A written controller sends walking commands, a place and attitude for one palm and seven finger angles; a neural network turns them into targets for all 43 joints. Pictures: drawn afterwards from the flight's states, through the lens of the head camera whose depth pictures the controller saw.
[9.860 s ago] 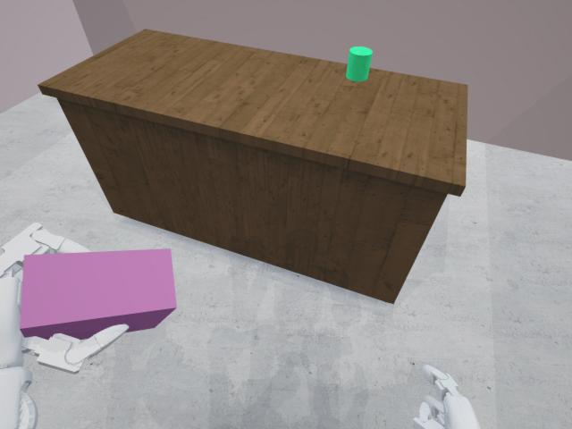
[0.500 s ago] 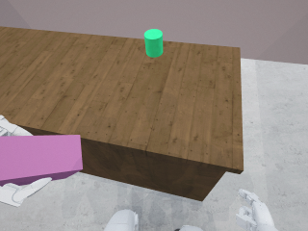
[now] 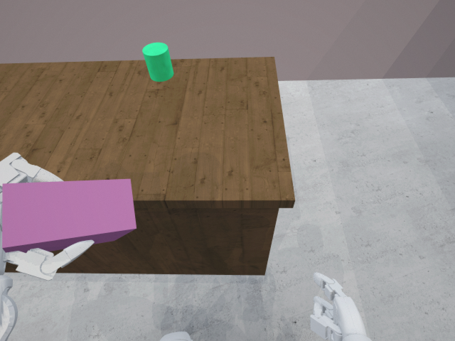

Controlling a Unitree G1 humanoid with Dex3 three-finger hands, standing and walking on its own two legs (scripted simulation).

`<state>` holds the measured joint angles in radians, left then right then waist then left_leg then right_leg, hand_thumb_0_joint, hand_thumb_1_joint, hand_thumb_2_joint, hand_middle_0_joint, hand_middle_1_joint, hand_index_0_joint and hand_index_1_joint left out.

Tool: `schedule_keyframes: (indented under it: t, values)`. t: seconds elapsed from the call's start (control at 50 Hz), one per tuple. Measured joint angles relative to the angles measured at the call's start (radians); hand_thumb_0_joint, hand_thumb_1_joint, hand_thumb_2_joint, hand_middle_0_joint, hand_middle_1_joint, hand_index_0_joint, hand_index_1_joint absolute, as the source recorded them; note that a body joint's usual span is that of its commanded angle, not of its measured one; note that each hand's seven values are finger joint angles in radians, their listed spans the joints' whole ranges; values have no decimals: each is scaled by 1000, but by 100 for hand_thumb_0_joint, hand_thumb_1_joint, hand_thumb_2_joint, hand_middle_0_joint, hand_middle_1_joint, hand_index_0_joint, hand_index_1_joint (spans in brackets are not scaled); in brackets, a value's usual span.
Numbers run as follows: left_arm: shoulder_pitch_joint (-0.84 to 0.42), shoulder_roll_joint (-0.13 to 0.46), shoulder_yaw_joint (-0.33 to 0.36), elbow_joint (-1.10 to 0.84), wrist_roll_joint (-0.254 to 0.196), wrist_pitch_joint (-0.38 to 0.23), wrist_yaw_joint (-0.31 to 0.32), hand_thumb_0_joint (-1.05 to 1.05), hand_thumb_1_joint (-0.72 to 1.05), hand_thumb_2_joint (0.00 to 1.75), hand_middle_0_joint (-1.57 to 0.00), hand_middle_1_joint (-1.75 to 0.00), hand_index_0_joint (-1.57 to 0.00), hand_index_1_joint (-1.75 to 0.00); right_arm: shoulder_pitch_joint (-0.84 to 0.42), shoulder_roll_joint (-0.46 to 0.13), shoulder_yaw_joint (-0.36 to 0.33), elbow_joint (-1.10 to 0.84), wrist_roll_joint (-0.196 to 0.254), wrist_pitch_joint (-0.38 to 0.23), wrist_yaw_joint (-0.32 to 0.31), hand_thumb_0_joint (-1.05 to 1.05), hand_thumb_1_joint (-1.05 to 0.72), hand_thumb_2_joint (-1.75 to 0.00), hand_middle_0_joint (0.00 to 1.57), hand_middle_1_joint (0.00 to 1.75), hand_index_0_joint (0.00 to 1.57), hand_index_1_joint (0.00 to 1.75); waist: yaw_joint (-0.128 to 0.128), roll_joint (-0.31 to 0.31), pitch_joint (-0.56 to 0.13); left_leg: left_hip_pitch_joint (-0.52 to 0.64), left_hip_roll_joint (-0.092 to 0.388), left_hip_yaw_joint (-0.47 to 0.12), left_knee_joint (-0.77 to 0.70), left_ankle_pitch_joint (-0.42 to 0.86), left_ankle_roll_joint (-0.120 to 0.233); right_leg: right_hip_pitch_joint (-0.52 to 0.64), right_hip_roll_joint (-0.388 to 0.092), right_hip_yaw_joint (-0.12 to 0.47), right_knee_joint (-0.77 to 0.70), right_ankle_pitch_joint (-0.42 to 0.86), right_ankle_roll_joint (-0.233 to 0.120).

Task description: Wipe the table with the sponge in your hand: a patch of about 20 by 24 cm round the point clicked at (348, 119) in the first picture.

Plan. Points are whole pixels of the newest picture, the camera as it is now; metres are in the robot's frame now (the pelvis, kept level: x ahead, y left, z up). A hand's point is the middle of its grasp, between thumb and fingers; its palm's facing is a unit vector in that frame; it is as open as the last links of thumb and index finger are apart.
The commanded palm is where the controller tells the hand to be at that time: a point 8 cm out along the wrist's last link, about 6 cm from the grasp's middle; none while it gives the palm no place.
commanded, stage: turn to face it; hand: left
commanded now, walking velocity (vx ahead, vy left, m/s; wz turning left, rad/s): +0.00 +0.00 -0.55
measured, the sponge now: (88, 216) +0.23 +0.21 +0.16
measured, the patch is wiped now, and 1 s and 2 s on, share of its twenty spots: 0.00 0.00 0.00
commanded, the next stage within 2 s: take the last steps up to it in 0.52 s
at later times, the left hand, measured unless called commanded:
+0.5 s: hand (104, 234) +0.20 +0.16 +0.19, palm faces +0.20 -0.87 -0.45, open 10.0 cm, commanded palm +0.16 +0.21 +0.20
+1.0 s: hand (129, 269) +0.16 +0.12 +0.19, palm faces +0.13 -0.87 -0.47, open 10.0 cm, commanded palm +0.13 +0.18 +0.20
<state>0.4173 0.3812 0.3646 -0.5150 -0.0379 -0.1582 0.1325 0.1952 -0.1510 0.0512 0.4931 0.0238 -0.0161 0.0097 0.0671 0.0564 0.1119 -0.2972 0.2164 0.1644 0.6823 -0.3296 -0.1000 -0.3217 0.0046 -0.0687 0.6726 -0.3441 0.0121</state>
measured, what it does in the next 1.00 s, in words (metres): walks backwards, turning right: left foot, then right foot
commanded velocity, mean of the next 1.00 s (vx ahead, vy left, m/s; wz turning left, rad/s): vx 0.07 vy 0.06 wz -0.17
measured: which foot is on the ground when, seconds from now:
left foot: down 0.00-0.00, up 0.02-0.34, down 0.36-0.60, up 0.62-0.98, down 1.00-1.00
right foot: down 0.00-0.38, up 0.40-0.58, down 0.60-1.00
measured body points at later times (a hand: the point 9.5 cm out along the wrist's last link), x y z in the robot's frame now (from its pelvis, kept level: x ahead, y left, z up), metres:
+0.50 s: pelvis -0.06 -0.03 +0.01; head -0.04 -0.03 +0.46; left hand +0.18 +0.21 +0.21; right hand +0.05 -0.30 -0.07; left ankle -0.04 +0.12 -0.72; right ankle -0.05 -0.11 -0.68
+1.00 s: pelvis -0.10 -0.05 +0.02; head -0.08 -0.06 +0.47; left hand +0.15 +0.17 +0.21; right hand -0.05 -0.35 -0.07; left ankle -0.08 +0.06 -0.72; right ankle -0.08 -0.14 -0.72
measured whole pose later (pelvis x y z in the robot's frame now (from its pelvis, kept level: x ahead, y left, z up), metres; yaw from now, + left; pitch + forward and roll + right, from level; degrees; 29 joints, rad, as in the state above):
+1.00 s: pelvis -0.10 -0.05 +0.02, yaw -15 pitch +0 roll +1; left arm 0.54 0.39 0.36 -0.51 -0.02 -0.22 0.15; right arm 0.26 -0.27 -0.05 0.60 0.01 -0.02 -0.05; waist -0.02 -0.01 0.03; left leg -0.21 0.00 0.08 0.47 -0.36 0.03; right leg -0.31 0.01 -0.07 0.48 -0.19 -0.06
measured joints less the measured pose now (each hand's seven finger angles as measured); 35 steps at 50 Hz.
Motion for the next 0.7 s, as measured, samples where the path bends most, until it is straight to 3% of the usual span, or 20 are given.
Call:
schedule_keyframes:
  t: [0.02, 0.06, 0.1, 0.14, 0.22, 0.3, 0.36, 0.38, 0.42, 0.48, 0.52, 0.58, 0.62, 0.64, 0.7]
  values:
    - [-17, -4, -6, 2, 2, -3, 0, -1, -50, 101, -73, -134, -77, -133, -8, -6, 0, 10, 0, 2, 1, 1, -90, -89, 21, 30, 20, 30, -13, 14, 19, -23, 6, -24, 49, -32, 4, -9, 16, -7, 12, 12, -32]
    - [-22, -6, -11, -8, -9, -4, -3, -1, -50, 101, -73, -134, -77, -133, -26, -20, -6, 36, 3, 23, 3, 1, -90, -89, 21, 30, 21, 30, -30, 3, 44, -85, -47, -90, 219, -138, 12, -35, 26, 8, 27, 24, -73]
    - [15, -1, -3, -38, -21, -3, -2, -1, -50, 101, -73, -134, -77, -133, -42, -37, -17, 50, 0, 49, 2, 1, -90, -89, 21, 30, 21, 30, -49, -17, 59, -134, -106, -129, 368, -157, 14, -41, 37, 35, -3, 55, -88]
    - [65, 11, 12, -69, -26, -12, 0, -1, -50, 101, -73, -134, -77, -133, -47, -54, -34, 57, -3, 68, -3, 1, -90, -89, 21, 30, 20, 30, -71, -31, 61, -155, -142, -139, 421, -141, 12, -37, 50, 57, -50, 94, -93]
    - [135, 52, 49, -104, -28, -36, 5, -1, -50, 101, -73, -134, -77, -133, -34, -85, -72, 61, -7, 86, -17, 1, -90, -89, 20, 30, 20, 30, -89, -63, 31, -123, -177, -127, 283, -131, 21, -35, 72, 99, -132, 160, -101]
    - [141, 64, 60, -96, -23, -43, 9, -1, -50, 101, -73, -134, -77, -133, -12, -117, -93, 57, -4, 86, -27, 1, -91, -89, 20, 30, 20, 30, -85, -85, -18, -48, -197, -122, 74, -119, 43, -50, 89, 130, -172, 203, -101]
    - [128, 50, 46, -85, -16, -37, 9, -1, -50, 101, -73, -134, -77, -133, 4, -134, -98, 46, -2, 78, -33, 1, -91, -89, 20, 30, 20, 30, -84, -84, -51, 46, -191, -119, -133, -51, 71, -71, 109, 139, -164, 214, -95]
    - [116, 48, 41, -80, -14, -36, 8, -1, -50, 101, -73, -134, -77, -133, 5, -130, -100, 44, -3, 73, -39, 1, -91, -89, 20, 30, 20, 30, -81, -92, -51, 56, -191, -113, -164, 25, 80, -80, 110, 142, -145, 208, -88]
    - [97, 40, 33, -56, -6, -35, 4, -1, -50, 101, -73, -134, -77, -133, 7, -112, -97, 43, -4, 63, -50, 1, -91, -89, 20, 30, 20, 30, -63, -109, -52, 64, -189, -88, -154, 49, 80, -113, 103, 139, -32, 75, -50]
    - [81, 20, 18, -20, 4, -22, 1, -1, -50, 101, -73, -134, -77, -133, 22, -78, -86, 37, -6, 33, -56, 1, -91, -89, 20, 30, 20, 30, -52, -89, -67, 66, -162, -77, -135, 26, 70, -150, 70, 88, 193, -43, -6]
    - [74, 1, 5, -2, 5, -20, 4, -1, -50, 101, -73, -134, -77, -133, 28, -58, -72, 41, -3, 7, -50, 1, -90, -89, 20, 30, 20, 30, -40, -65, -73, 63, -135, -69, -121, 18, 58, -120, 38, 54, 187, -77, 9]
    - [57, -6, -2, 13, 8, -21, 8, -1, -50, 101, -73, -134, -77, -133, 30, -28, -43, 45, -2, -27, -37, 1, -90, -89, 20, 30, 20, 30, -28, -37, -67, 38, -93, -60, -61, -7, 34, -17, 3, 20, 19, -30, 17]
    - [22, -11, -5, 26, 15, -30, 6, -1, -50, 101, -73, -134, -77, -133, 13, -18, -31, 58, -3, -37, -29, 1, -90, -89, 20, 30, 20, 30, -28, -8, -42, 3, -57, -73, 12, -33, 29, -3, 23, -3, -22, 57, -30]
    - [2, -16, -11, 34, 14, -33, 3, -1, -50, 101, -73, -134, -77, -133, 3, -14, -29, 71, -2, -35, -26, 1, -90, -89, 20, 30, 20, 30, -35, -3, -32, -24, -63, -98, 69, -79, 36, -13, 30, -9, -9, 52, -57]
    - [-6, -35, -30, 33, 3, -29, 1, -1, -50, 101, -73, -134, -77, -133, -22, -17, -25, 106, -3, -15, -24, 1, -90, -89, 20, 30, 20, 30, -51, -16, -16, -101, -131, -153, 284, -131, 51, -16, 31, 3, -40, 60, -91]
